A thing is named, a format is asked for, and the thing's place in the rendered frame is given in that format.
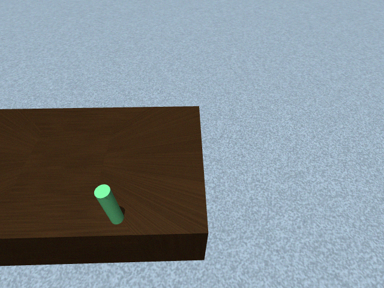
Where can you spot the can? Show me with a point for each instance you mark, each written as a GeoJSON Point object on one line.
{"type": "Point", "coordinates": [108, 202]}

